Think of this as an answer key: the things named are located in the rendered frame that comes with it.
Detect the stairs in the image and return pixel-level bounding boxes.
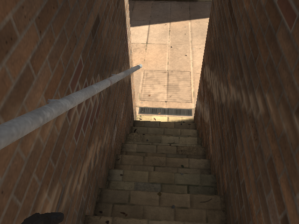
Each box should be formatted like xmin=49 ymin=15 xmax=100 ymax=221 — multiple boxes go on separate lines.
xmin=83 ymin=115 xmax=227 ymax=224

